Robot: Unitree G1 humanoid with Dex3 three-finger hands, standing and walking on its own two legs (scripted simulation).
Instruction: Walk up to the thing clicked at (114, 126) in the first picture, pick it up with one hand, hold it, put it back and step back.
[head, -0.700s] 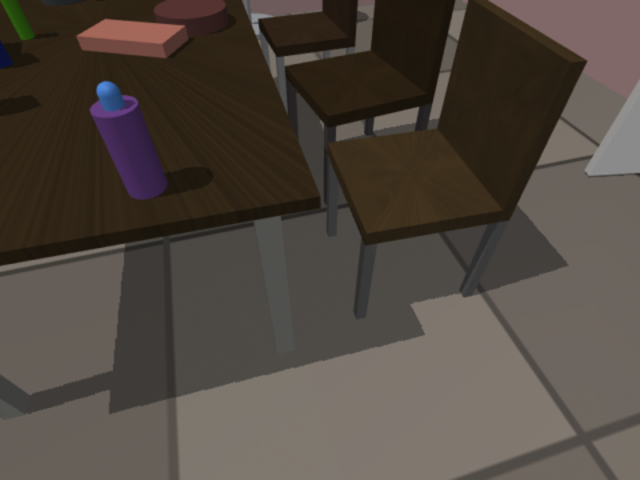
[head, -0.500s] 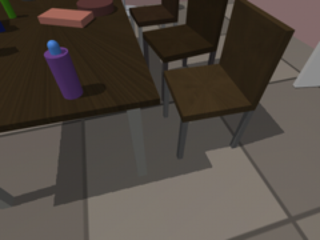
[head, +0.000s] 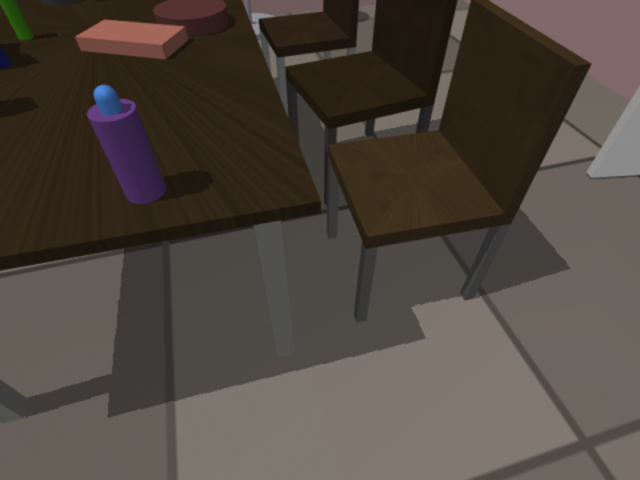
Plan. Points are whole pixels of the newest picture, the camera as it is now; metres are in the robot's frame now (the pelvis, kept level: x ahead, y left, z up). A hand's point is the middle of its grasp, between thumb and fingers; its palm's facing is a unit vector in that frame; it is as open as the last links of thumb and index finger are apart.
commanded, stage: stand
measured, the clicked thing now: (126, 144) +0.65 +0.37 +0.08
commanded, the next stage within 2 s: walk up in 0.42 s
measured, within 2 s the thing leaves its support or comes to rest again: neither
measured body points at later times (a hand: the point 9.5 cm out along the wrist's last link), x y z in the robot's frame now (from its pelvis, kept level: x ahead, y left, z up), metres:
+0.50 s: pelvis -0.01 +0.00 +0.00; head +0.02 +0.01 +0.44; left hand +0.07 +0.31 -0.14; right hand +0.07 -0.30 -0.13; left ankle -0.01 +0.13 -0.75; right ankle -0.02 -0.12 -0.75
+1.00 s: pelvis -0.05 -0.01 -0.03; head -0.02 +0.03 +0.41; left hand -0.08 +0.32 -0.16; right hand +0.16 -0.28 -0.12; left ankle -0.08 +0.11 -0.75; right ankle -0.03 -0.12 -0.74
